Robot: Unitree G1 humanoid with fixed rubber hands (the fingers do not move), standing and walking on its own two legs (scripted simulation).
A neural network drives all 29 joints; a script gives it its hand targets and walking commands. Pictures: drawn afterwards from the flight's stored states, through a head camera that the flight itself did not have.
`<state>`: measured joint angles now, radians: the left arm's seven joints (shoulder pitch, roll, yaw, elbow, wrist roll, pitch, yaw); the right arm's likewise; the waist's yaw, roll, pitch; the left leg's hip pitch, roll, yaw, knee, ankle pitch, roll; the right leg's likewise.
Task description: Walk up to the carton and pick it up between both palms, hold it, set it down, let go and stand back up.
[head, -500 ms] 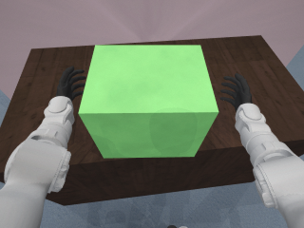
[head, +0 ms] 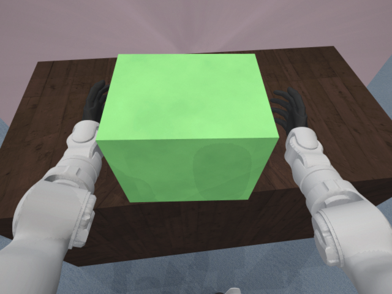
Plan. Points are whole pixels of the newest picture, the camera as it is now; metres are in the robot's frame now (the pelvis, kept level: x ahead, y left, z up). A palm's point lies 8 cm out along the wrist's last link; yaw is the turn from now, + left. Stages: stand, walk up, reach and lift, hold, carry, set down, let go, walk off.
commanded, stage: reach and lift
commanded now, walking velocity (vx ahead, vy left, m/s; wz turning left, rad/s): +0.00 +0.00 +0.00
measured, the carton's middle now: (188, 132) +0.47 +0.03 +0.04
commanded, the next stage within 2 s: none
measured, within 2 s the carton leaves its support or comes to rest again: leaves its support in 1.80 s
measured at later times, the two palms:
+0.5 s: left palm (95, 119) +0.46 +0.21 +0.09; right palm (281, 125) +0.45 -0.17 +0.08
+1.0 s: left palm (95, 119) +0.46 +0.21 +0.09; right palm (280, 125) +0.45 -0.17 +0.08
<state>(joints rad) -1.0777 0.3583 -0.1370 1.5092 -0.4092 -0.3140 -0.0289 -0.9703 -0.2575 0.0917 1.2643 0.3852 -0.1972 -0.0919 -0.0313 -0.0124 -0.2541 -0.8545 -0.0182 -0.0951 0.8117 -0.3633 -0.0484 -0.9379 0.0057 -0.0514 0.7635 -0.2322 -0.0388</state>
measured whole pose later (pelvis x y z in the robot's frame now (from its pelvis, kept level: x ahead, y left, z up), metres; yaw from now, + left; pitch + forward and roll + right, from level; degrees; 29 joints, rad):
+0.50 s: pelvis +0.00 +0.01 +0.01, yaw +0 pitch +23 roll -1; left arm -1.10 0.30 -0.12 1.56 -0.38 -0.34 0.03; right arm -1.00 -0.20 -0.03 1.33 0.26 -0.21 -0.11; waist -0.02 0.00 -0.25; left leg -0.83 -0.02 -0.10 0.80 -0.36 -0.03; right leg -0.90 0.01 -0.05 0.71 -0.21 -0.02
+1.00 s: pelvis +0.01 +0.01 +0.02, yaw +1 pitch +21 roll -1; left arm -1.06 0.29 -0.02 1.55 -0.28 -0.39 0.02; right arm -0.96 -0.17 -0.13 1.29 0.12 -0.24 -0.09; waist -0.04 0.01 -0.21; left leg -0.76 -0.02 -0.11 0.71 -0.32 -0.03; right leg -0.82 0.00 -0.06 0.63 -0.19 -0.02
